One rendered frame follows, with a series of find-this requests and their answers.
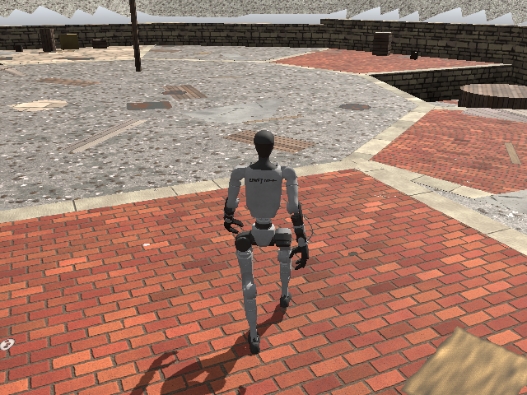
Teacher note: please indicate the left robot thigh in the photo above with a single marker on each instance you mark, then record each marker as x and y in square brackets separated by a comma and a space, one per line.
[244, 251]

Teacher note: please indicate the left robot forearm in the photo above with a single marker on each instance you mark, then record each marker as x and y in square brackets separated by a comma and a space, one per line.
[228, 213]

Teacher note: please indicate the right robot upper arm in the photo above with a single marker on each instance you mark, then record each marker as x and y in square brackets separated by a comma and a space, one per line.
[289, 174]

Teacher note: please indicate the left robot upper arm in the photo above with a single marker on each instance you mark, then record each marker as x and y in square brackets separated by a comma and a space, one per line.
[238, 173]

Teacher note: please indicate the robot left hand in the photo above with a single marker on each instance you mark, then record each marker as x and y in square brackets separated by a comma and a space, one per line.
[230, 229]

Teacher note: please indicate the robot left shin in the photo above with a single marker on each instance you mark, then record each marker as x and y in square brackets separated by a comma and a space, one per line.
[251, 314]

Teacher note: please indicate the right robot forearm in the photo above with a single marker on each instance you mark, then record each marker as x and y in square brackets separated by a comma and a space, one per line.
[299, 228]

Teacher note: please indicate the robot right hand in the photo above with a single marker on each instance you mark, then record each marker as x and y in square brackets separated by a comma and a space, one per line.
[304, 255]

